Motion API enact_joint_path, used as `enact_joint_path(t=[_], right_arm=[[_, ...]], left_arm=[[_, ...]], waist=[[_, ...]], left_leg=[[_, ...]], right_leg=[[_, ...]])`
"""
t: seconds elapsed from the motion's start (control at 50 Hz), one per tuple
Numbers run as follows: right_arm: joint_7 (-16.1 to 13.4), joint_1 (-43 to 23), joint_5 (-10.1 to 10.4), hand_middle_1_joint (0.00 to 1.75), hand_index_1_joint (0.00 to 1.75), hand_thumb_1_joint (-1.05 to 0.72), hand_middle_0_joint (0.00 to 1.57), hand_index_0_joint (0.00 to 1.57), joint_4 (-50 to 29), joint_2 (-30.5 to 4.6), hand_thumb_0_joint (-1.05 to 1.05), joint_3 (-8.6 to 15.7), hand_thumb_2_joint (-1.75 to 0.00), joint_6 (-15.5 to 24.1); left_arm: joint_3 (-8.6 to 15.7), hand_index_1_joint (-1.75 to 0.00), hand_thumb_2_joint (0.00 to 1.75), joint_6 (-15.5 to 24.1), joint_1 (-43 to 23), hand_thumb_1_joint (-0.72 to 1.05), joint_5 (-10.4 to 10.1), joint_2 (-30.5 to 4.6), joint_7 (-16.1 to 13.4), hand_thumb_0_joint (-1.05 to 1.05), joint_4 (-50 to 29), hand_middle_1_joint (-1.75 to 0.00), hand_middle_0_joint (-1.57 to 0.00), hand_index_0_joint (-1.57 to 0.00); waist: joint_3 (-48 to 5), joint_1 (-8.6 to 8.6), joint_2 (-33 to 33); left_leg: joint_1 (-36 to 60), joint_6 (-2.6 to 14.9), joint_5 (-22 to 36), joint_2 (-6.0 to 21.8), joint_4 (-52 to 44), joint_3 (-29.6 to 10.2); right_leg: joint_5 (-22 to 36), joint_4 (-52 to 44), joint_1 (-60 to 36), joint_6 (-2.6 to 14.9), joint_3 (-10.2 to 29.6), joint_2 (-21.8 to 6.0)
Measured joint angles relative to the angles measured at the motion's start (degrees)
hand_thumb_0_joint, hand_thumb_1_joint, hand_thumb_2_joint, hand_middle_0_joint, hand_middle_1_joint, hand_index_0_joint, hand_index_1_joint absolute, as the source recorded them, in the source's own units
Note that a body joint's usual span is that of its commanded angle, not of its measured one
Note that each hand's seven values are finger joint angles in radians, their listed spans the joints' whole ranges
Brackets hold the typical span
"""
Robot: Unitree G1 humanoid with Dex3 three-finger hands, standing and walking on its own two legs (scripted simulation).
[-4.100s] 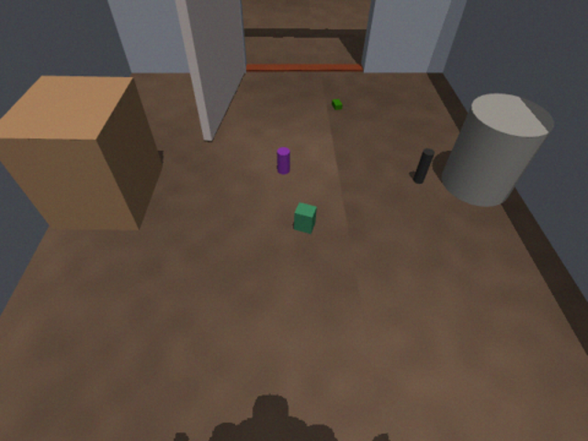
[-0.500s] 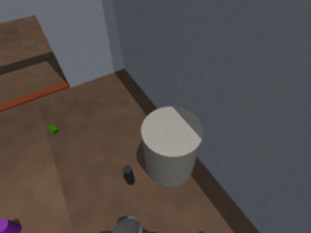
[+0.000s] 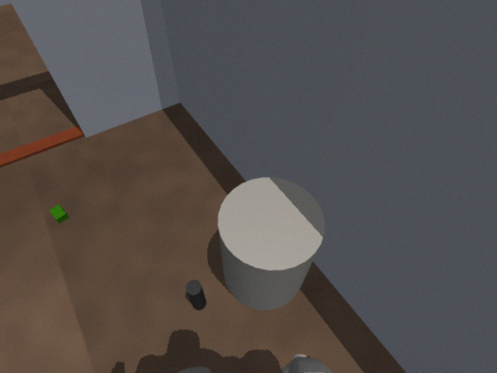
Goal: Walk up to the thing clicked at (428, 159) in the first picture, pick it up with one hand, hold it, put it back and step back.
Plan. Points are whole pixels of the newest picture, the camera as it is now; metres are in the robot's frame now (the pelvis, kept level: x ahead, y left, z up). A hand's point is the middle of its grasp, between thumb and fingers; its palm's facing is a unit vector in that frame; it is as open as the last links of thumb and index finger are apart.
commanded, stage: walk up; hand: left
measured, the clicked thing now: (196, 295) +0.44 +0.19 -0.67
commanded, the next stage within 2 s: stand in 1.54 s
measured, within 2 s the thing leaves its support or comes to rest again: neither
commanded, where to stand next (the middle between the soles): +0.12 +0.00 m, yaw +1 degrees
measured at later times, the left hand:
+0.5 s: hand out of the picture +0.10 +0.23 -0.14, palm faces -0.02 -0.95 -0.30, open 7.3 cm
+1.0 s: hand out of the picture +0.09 +0.24 -0.13, palm faces +0.01 -0.94 -0.34, open 7.4 cm
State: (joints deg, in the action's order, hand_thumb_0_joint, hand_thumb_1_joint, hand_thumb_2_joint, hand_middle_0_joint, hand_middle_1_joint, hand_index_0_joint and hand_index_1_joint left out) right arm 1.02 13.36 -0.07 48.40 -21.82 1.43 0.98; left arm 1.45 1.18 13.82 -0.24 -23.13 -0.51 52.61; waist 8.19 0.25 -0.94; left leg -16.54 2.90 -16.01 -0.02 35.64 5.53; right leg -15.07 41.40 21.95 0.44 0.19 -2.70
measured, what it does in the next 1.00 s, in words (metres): steps on the spot: right foot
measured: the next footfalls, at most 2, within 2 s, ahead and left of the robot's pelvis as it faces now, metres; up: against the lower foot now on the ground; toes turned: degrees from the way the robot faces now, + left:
right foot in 0.02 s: +0.09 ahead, -0.13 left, +0.00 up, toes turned +0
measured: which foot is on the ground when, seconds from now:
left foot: down 0.00-1.00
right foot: up 0.00-0.00, down 0.02-1.00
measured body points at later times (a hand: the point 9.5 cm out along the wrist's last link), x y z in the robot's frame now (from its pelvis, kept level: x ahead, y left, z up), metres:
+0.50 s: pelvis +0.00 -0.01 +0.02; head +0.00 +0.00 +0.47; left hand +0.10 +0.28 -0.11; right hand +0.07 -0.32 -0.11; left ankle +0.04 +0.09 -0.72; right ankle +0.06 -0.13 -0.72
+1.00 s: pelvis +0.03 -0.01 +0.02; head +0.03 -0.02 +0.47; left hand +0.09 +0.29 -0.11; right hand +0.13 -0.31 -0.11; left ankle +0.04 +0.09 -0.72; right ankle +0.06 -0.13 -0.72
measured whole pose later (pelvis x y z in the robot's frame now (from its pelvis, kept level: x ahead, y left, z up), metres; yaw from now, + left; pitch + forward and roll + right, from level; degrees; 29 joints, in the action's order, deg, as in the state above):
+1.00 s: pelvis +0.03 -0.01 +0.02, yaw +0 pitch -2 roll +0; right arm 1.1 3.2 0.0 66.1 -19.6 0.1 0.8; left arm -0.1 1.2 5.7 0.2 -19.1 0.4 67.7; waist 2.6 -1.1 1.0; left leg -6.6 0.7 -9.0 0.3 17.9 3.2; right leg -7.3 17.5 7.9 0.0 -2.0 -0.6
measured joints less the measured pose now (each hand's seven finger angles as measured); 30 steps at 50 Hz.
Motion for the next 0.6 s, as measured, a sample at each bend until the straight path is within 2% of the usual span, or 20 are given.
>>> enact_joint_path(t=[0.02, 0.06, 0.12, 0.14, 0.2, 0.22, 0.38, 0.6], right_arm=[[0.0, -0.3, 0.2, 0.3, 0.3, -0.9, 0.21, 0.21, 0.2, -0.1, 0.0, -0.1, -0.89, -0.4], [-0.3, -2.0, 0.7, 0.3, 0.3, -0.9, 0.21, 0.21, 1.4, -0.6, 0.0, 0.0, -0.89, -1.2], [-0.6, -3.4, 0.9, 0.3, 0.3, -0.9, 0.2, 0.21, 3.0, 0.2, 0.0, -0.4, -0.89, -1.8], [-0.5, -3.8, 0.9, 0.3, 0.3, -0.9, 0.2, 0.21, 3.7, 0.5, 0.0, -0.7, -0.89, -1.7], [0.1, -4.8, 1.0, 0.3, 0.3, -0.9, 0.2, 0.21, 6.0, 0.8, 0.0, -1.1, -0.89, -1.3], [0.2, -5.1, 0.8, 0.3, 0.3, -0.9, 0.2, 0.21, 6.8, 1.0, 0.0, -1.2, -0.89, -1.2], [0.8, -4.8, -0.2, 0.3, 0.3, -0.9, 0.21, 0.21, 12.9, 1.4, 0.0, -2.1, -0.89, -0.5], [0.3, -5.6, -0.5, 0.3, 0.3, -0.9, 0.2, 0.21, 17.0, 0.5, 0.0, -1.6, -0.89, 0.1]], left_arm=[[0.0, -0.3, 0.9, 0.1, -0.1, 0.91, 0.1, 0.2, 0.0, 0.0, 0.4, -0.3, -0.21, -0.21], [0.0, -0.3, 0.9, 0.2, -1.2, 0.91, 0.6, 1.6, -0.3, 0.0, 1.5, -0.3, -0.21, -0.21], [-1.0, -0.3, 0.9, 0.4, -2.3, 0.91, 1.0, 2.4, 0.1, 0.0, 2.1, -0.3, -0.21, -0.21], [-1.3, -0.3, 0.9, 0.3, -2.9, 0.9, 1.0, 2.5, 0.2, 0.0, 2.3, -0.3, -0.21, -0.21], [-1.8, -0.3, 0.9, 0.2, -4.8, 0.9, 0.9, 3.2, 0.4, 0.0, 3.2, -0.3, -0.21, -0.21], [-1.9, -0.3, 0.9, 0.2, -5.4, 0.9, 0.8, 3.3, 0.5, 0.0, 3.5, -0.3, -0.21, -0.21], [-2.0, -0.3, 0.9, 0.1, -8.2, 0.9, 0.4, 3.8, 1.2, 0.0, 7.0, -0.3, -0.21, -0.21], [-1.6, -0.3, 0.9, -0.2, -7.9, 0.9, 0.4, 3.0, 1.5, 0.0, 12.0, -0.3, -0.21, -0.21]], waist=[[-0.2, -0.1, 0.3], [0.3, -0.3, 3.3], [-0.3, -0.42, 3.8], [-0.5, -0.52, 3.4], [-1.0, -0.21, 3.6], [-1.2, -0.24, 3.3], [-5.3, -0.15, 0.8], [-5.5, -0.36, -0.2]], left_leg=[[-0.7, -0.23, -0.9, 0.1, 1.6, 0.2], [-1.5, -0.93, -2.5, 2.1, 4.5, -0.4], [-1.5, -1.37, -6.8, 0.8, 4.5, -1.6], [-1.0, -1.38, -6.5, 0.2, 3.4, -1.4], [0.5, -1.32, 1.5, 0.2, -1.0, -1.3], [1.1, -1.37, 2.1, 0.2, -2.0, -1.2], [4.5, -1.6, 4.5, 0.3, -8.9, -1.3], [6.8, -1.78, 6.5, 0.4, -13.8, -1.7]], right_leg=[[0.8, -2.7, -1.8, 0.22, -0.3, 0.4], [-0.3, -4.5, -3.4, -0.41, -1.1, 2.3], [0.2, -4.2, -3.0, -0.07, -1.0, 1.9], [0.3, -4.3, -2.9, -0.06, -0.8, 1.5], [1.4, -6.1, -3.8, -0.41, -1.0, 1.3], [1.8, -6.8, -4.2, -0.49, -0.9, 1.3], [5.5, -14.6, -8.0, -0.43, -1.1, 1.7], [7.9, -20.6, -10.9, -0.52, -1.6, 2.0]])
